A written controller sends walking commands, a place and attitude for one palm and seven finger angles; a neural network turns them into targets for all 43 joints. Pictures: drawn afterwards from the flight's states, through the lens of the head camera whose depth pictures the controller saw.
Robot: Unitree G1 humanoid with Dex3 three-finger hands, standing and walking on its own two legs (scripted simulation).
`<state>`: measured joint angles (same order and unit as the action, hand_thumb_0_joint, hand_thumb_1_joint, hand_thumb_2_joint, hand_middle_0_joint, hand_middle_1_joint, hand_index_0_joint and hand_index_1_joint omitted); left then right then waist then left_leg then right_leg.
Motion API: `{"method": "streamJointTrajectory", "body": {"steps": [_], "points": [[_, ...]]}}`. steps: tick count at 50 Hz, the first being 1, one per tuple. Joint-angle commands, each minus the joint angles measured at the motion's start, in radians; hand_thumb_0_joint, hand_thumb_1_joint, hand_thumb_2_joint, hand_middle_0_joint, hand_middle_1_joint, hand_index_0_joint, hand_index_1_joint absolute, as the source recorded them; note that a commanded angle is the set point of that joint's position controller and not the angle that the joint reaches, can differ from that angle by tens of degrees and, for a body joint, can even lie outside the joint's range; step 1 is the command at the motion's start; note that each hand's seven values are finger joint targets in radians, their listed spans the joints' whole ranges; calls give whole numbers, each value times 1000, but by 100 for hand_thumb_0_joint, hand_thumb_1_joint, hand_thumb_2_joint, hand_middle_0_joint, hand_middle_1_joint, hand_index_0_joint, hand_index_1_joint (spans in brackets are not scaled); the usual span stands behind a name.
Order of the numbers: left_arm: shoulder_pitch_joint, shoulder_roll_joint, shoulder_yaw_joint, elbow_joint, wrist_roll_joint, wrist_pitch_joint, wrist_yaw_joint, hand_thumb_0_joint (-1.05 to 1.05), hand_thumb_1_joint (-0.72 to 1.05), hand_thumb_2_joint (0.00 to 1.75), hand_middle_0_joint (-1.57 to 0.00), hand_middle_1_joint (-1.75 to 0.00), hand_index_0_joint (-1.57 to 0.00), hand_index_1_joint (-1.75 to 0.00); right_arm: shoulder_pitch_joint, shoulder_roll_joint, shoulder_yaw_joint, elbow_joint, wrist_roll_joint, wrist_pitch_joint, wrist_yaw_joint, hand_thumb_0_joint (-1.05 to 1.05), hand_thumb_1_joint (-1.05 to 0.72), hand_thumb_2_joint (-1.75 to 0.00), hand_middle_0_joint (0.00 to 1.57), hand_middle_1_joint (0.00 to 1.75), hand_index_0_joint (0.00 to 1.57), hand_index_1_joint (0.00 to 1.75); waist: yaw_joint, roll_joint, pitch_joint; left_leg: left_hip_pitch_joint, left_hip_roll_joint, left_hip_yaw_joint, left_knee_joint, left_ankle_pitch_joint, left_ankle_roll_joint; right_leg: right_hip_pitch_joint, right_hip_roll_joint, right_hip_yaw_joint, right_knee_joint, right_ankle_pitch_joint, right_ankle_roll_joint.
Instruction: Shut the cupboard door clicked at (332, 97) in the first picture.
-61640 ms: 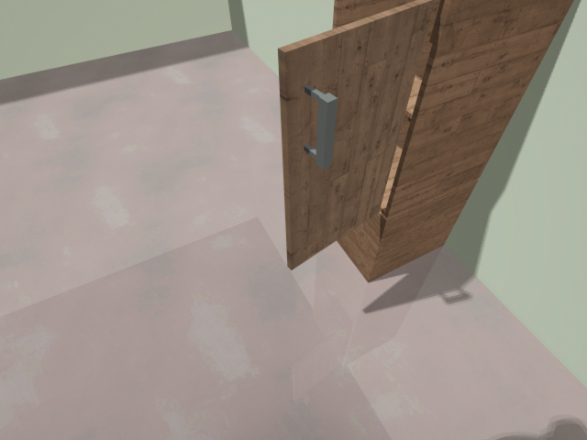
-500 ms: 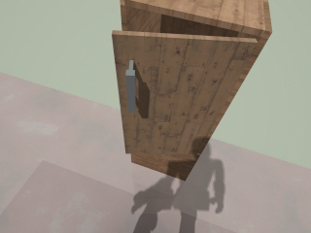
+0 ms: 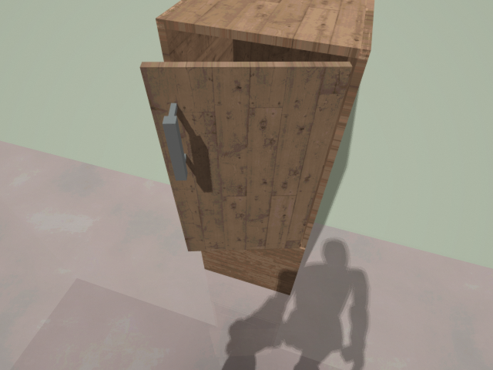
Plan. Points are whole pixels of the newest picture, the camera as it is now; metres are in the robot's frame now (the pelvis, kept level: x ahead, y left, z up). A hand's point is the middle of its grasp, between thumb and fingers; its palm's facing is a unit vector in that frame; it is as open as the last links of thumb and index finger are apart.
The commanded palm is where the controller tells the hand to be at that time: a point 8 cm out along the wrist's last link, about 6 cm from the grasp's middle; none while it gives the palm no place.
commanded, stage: come to a stop and stand still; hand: left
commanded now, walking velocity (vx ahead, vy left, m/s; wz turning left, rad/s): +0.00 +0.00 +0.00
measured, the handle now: (177, 143) +0.48 +0.15 +0.11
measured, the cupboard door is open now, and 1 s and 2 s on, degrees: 20 20 20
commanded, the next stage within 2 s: look again from close up in 0.10 s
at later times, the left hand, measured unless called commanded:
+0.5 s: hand out of the picture -0.01 +0.21 -0.18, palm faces +0.01 -0.98 -0.19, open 7.4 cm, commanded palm none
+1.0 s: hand out of the picture +0.00 +0.21 -0.19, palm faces -0.02 -0.98 -0.20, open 7.4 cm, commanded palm none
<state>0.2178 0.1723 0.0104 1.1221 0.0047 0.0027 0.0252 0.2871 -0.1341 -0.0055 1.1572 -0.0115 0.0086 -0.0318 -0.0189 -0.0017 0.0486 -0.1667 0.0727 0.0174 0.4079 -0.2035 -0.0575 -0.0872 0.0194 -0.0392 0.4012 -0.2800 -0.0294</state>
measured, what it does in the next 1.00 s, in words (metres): stands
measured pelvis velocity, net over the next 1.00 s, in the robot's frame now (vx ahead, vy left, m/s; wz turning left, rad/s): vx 0.00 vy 0.03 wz -0.01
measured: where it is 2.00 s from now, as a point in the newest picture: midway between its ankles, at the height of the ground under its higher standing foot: outside the picture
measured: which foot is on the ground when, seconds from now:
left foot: down 0.00-1.00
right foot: down 0.00-1.00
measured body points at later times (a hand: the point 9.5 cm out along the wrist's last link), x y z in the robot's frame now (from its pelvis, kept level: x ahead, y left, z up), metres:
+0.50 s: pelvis -0.01 +0.04 -0.01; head -0.01 +0.04 +0.44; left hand -0.01 +0.26 -0.17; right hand +0.02 -0.19 -0.17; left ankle +0.01 +0.15 -0.74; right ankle -0.04 -0.10 -0.74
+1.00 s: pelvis +0.00 +0.03 -0.01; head +0.02 +0.04 +0.44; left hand +0.00 +0.27 -0.17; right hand +0.01 -0.19 -0.16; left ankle +0.01 +0.15 -0.74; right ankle -0.04 -0.10 -0.74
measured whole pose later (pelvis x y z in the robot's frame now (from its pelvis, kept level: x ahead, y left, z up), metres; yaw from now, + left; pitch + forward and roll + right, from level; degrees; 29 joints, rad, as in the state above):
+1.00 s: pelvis +0.00 +0.03 -0.01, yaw +0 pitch +0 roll +1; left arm 0.29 0.19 -0.01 1.09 0.03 0.01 0.02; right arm 0.27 -0.15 0.00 1.09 -0.02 -0.01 -0.02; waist 0.00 -0.03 0.02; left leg -0.26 0.00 0.05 0.52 -0.26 0.01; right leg -0.20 -0.05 -0.01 0.55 -0.35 0.02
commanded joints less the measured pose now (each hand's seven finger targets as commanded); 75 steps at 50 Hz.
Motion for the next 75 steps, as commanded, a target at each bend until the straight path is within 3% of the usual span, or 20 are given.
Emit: {"method": "streamJointTrajectory", "body": {"steps": [1,9,10,11,13,15,22,40,46,51,55,58,60,62,63,64,65,68,71,75], "points": [[69,83,12,-15,-4,-15,5,0,90,90,-20,-30,-20,-30,58,-99,-20,-22,-3,-8,-6,0,-90,-90,20,30,20,30,4,-19,25,24,28,-27,-48,109,41,-80,-126,112,-134,139,-12],[120,49,6,6,1,-18,11,0,90,90,-20,-30,-20,-30,51,-87,-19,-17,0,-10,-10,0,-90,-90,20,30,20,30,6,-26,51,39,30,-29,-54,120,47,-101,-119,105,-130,169,-8],[214,82,9,20,23,-66,54,0,90,90,-20,-30,-20,-30,-72,-112,-14,-95,7,-40,4,0,-90,-90,20,30,20,30,61,-31,34,-69,23,26,217,147,30,-89,-197,176,-79,783,52],[195,131,20,-23,17,-72,49,0,90,90,-20,-30,-20,-30,-16,-52,-11,-141,5,-32,8,0,-90,-90,20,30,20,30,3,-54,-27,-116,-16,-9,208,-123,54,-21,-237,187,-20,843,7],[134,108,15,-36,12,-70,39,0,90,90,-20,-30,-20,-30,40,-42,-14,-115,0,-35,8,0,-90,-90,20,30,20,30,-17,54,-80,-41,-7,8,112,-2,56,-39,-196,113,29,665,-37],[154,68,5,-48,8,-63,34,0,90,90,-20,-30,-20,-30,67,-83,-13,-122,0,-43,7,0,-90,-90,20,30,20,30,-11,16,-103,-13,25,-42,95,167,77,-78,-117,91,54,357,-19],[159,54,-4,-57,15,-24,20,0,90,90,-20,-30,-20,-30,24,-121,-13,-150,-3,-38,6,0,-90,-90,20,30,20,30,17,23,79,-124,28,-88,-16,-60,97,-197,-76,90,22,-58,-5],[114,132,2,-75,12,-24,10,0,90,90,-20,-30,-20,-30,0,-164,-15,-123,1,-49,9,0,-90,-90,20,30,20,30,29,1,-10,-60,27,-69,-33,56,105,-143,-108,94,19,68,7],[146,95,1,-61,22,-6,2,0,90,90,-20,-30,-20,-30,17,-168,-26,-111,-9,-32,8,0,-90,-90,20,30,20,30,21,61,20,-93,77,-161,-100,-186,135,-190,-70,9,93,-102,15],[173,90,11,-63,27,-5,-6,0,90,90,-20,-30,-20,-30,25,-173,-40,-116,-12,-28,-1,0,-90,-90,20,30,20,30,26,82,24,-115,95,-186,-60,-117,160,-195,-71,-4,101,-80,8],[228,115,26,-57,25,-8,-4,0,90,90,-20,-30,-20,-30,4,-129,-34,-137,-13,-31,-3,0,-90,-90,20,30,20,30,43,-86,-4,-224,-2,-26,152,3,118,-66,-139,87,8,15,-27],[277,132,36,-51,30,-9,6,0,90,90,-20,-30,-20,-30,-47,-74,-26,-163,-15,-27,-4,0,-90,-90,20,30,20,30,65,-240,14,-356,-58,69,367,-264,91,-2,-268,184,-45,310,-122],[269,105,30,-52,36,-7,11,0,90,90,-20,-30,-20,-30,-58,-68,-26,-162,-13,-31,-4,0,-90,-90,20,30,20,30,55,-169,31,-352,-42,75,372,-290,93,7,-260,144,11,514,-157],[224,94,24,-57,28,0,12,0,90,90,-20,-30,-20,-30,22,-58,-23,-126,-12,-34,-6,0,-90,-90,20,30,20,30,-1,-102,-4,-150,-35,81,134,-73,95,-65,-185,47,145,535,-101],[215,72,20,-70,22,2,9,0,90,90,-20,-30,-20,-30,119,-101,-35,-85,-17,-39,-12,0,-90,-90,20,30,20,30,-38,13,-48,41,46,-27,78,222,135,-190,-120,-21,300,455,-46],[220,41,15,-87,13,-1,8,0,90,90,-20,-30,-20,-30,217,-195,-53,-64,-25,-40,-26,0,-90,-90,20,30,20,30,-64,236,-120,215,267,-301,34,541,242,-384,-37,-81,510,78,13],[170,64,15,-118,17,-4,8,0,90,90,-20,-30,-20,-30,263,-219,-56,-57,-24,-33,-34,0,-90,-90,20,30,20,30,-77,236,-128,249,388,-413,-20,741,330,-481,-21,-7,684,-315,12],[108,69,39,-130,27,15,-1,0,90,90,-20,-30,-20,-30,122,-172,-49,-86,-22,-35,-38,0,-90,-90,20,30,20,30,-22,177,27,41,332,-243,-16,671,283,-511,-88,67,737,-234,16],[140,26,43,-123,21,34,-25,0,90,90,-20,-30,-20,-30,25,-197,-57,-125,-26,-39,-35,0,-90,-90,20,30,20,30,19,188,6,-66,254,-94,-42,522,218,-381,-84,18,590,-145,34],[151,25,50,-136,21,35,-39,0,90,90,-20,-30,-20,-30,-39,-246,-83,-156,-28,-21,-26,0,-90,-90,20,30,20,30,35,182,-15,-136,224,-52,3,287,177,-247,-50,-59,335,-21,44]]}}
